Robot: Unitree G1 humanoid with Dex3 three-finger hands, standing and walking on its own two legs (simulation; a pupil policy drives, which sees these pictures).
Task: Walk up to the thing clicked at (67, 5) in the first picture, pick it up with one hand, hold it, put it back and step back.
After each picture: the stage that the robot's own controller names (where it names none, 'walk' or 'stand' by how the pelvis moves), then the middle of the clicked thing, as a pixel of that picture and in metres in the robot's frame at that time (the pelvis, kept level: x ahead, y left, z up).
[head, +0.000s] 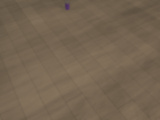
stand; (67, 5) +2.22 +0.20 -0.72
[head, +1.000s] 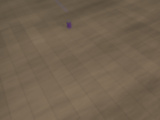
walk; (68, 24) +2.07 +0.36 -0.71
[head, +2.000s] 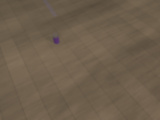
walk; (56, 38) +1.40 +0.38 -0.72
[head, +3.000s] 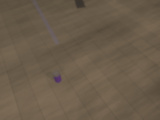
walk; (57, 76) +0.93 +0.32 -0.72
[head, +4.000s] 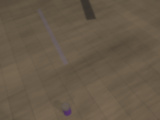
walk; (66, 109) +0.60 +0.20 -0.71
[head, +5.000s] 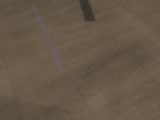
stand; out of the picture +0.40 +0.15 -0.70
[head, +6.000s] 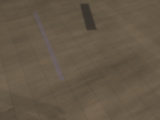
stand; out of the picture +0.37 +0.14 -0.72
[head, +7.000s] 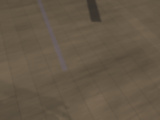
stand; out of the picture +0.40 +0.11 -0.70
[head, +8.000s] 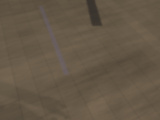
stand; out of the picture +0.40 +0.12 -0.72
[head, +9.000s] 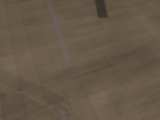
stand; out of the picture +0.42 +0.11 -0.71
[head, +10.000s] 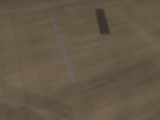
stand; out of the picture +0.40 +0.10 -0.72
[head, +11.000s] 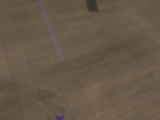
rise first; (60, 114) +0.45 +0.11 -0.71
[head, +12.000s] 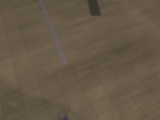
stand; (62, 116) +0.47 +0.18 -0.71
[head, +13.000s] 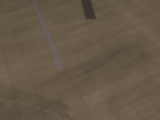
stand; out of the picture +0.42 +0.18 -0.72
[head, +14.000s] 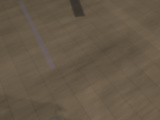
stand; out of the picture +0.42 +0.21 -0.71
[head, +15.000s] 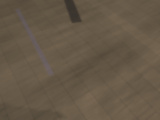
stand; out of the picture +0.39 +0.21 -0.71
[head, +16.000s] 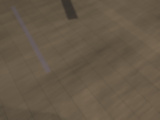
stand; out of the picture +0.40 +0.23 -0.71
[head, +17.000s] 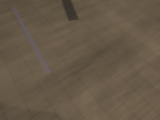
stand; out of the picture +0.39 +0.22 -0.71
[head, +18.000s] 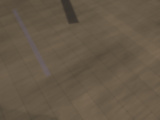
stand; out of the picture +0.39 +0.22 -0.72
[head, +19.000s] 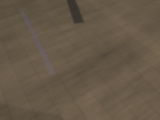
stand; out of the picture +0.42 +0.22 -0.72
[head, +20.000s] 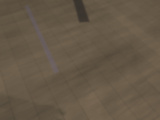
stand; out of the picture +0.41 +0.19 -0.72
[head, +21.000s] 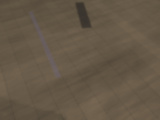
stand; out of the picture +0.41 +0.18 -0.72
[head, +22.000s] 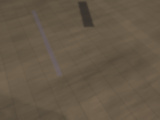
stand; out of the picture +0.42 +0.19 -0.72
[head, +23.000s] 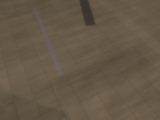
stand; out of the picture +0.42 +0.18 -0.72
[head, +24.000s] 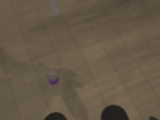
go down; (53, 77) +0.49 +0.14 -0.52
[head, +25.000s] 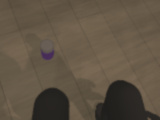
go down; (47, 50) +0.56 +0.12 -0.33
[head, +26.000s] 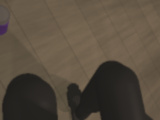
close in; out of the picture +0.56 +0.16 -0.25
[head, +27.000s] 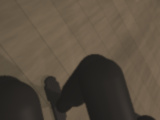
close; out of the picture +0.55 +0.20 -0.24
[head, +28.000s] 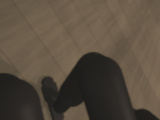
lift; out of the picture +0.55 +0.20 -0.24
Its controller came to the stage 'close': yes
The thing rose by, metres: 0.00
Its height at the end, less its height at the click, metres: +0.00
